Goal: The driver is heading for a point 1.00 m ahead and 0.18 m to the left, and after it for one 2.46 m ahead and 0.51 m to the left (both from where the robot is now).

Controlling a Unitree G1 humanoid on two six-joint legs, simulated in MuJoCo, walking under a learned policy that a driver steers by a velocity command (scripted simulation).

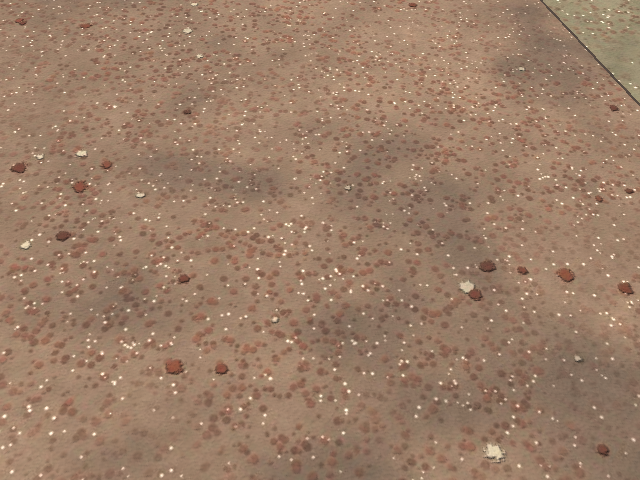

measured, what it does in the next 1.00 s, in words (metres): walks ahead: right foot, then left foot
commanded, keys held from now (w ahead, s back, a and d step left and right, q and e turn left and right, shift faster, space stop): w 0.08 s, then no key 0.92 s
